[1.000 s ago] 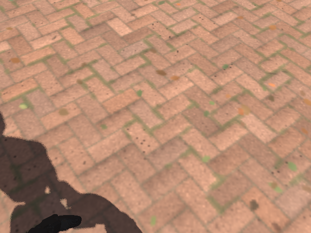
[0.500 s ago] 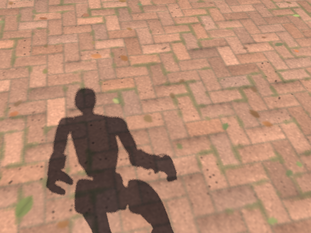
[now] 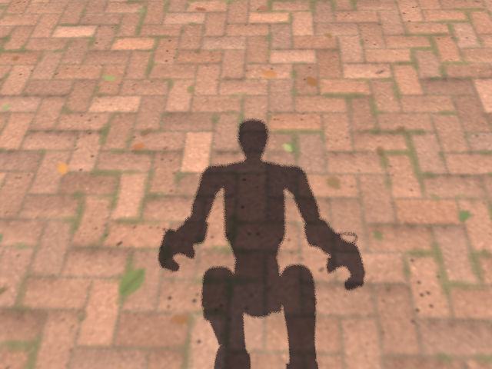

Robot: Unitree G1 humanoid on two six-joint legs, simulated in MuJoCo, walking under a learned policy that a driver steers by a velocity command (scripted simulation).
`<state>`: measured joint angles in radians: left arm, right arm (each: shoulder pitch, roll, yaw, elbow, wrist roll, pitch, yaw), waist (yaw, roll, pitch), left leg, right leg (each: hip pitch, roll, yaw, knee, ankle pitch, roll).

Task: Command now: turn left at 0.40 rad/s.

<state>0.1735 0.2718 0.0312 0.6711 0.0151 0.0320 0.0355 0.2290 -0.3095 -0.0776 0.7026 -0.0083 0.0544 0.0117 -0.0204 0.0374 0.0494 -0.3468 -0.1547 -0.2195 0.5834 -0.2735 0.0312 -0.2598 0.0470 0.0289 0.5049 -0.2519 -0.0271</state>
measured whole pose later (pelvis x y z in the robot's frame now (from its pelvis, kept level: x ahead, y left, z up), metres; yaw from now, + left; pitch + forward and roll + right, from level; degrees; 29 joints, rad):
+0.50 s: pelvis -0.01 +0.01 +0.01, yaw +3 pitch -2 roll +0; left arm 0.24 0.25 0.02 0.84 0.01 0.02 0.00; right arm 0.18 -0.23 0.00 0.84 -0.01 0.01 -0.02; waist 0.03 -0.02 0.04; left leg -0.12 -0.06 -0.07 0.41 -0.25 0.04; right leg -0.16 0.00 -0.02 0.40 -0.20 0.00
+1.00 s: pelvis +0.01 +0.01 +0.01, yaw +3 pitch -1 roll +1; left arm 0.28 0.23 0.02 1.05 0.03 0.01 0.01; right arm 0.31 -0.24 -0.02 1.07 -0.02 0.00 -0.03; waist -0.01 -0.01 0.00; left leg -0.10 -0.07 -0.06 0.39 -0.28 0.06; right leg -0.27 0.00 -0.03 0.65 -0.41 -0.05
